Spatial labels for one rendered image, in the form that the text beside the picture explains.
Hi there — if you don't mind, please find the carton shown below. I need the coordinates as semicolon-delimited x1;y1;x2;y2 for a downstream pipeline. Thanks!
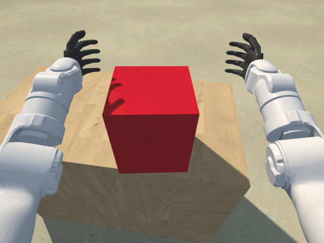
102;66;199;174

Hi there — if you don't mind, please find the robot right hand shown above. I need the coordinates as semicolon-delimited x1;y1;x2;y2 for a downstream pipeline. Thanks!
225;33;263;79

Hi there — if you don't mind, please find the right robot forearm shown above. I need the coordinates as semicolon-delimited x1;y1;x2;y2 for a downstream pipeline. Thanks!
245;59;324;143

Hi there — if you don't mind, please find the robot left upper arm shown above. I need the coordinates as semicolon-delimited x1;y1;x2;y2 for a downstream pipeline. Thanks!
0;141;63;243

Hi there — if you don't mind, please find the robot left hand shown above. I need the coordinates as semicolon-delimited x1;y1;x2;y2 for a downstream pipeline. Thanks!
64;30;101;76

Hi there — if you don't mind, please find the pedestal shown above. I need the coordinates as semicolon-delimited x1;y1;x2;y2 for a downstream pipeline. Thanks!
0;66;251;243

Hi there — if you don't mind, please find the left robot forearm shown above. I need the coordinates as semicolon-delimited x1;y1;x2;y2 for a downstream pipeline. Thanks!
0;57;83;154

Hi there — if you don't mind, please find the robot right upper arm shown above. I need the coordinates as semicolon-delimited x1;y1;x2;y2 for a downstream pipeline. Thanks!
266;137;324;243

